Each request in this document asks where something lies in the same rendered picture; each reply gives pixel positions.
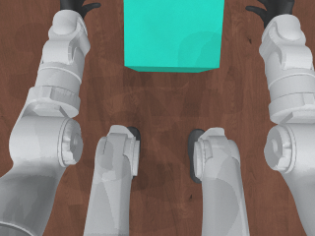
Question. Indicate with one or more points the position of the robot shin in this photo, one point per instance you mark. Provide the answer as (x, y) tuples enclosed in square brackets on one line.
[(218, 131), (119, 129)]

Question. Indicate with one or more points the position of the robot left hand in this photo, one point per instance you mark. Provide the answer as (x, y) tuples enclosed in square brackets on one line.
[(77, 6)]

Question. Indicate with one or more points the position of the right robot upper arm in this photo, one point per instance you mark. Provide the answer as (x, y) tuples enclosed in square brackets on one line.
[(290, 149)]

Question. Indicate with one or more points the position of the right robot forearm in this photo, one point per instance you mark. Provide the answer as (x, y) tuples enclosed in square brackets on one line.
[(289, 70)]

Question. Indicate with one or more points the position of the left robot shin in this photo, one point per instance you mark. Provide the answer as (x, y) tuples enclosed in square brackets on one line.
[(119, 129)]

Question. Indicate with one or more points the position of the left robot upper arm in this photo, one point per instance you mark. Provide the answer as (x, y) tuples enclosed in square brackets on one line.
[(42, 147)]

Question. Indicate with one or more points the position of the carton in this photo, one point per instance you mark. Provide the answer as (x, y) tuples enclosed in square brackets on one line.
[(174, 36)]

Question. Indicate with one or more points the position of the right robot shin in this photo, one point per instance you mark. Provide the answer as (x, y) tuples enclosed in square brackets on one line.
[(218, 131)]

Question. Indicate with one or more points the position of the left robot forearm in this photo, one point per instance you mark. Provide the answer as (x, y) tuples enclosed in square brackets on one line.
[(60, 71)]

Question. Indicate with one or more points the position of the robot right hand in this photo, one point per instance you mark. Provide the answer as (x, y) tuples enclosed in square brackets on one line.
[(274, 8)]

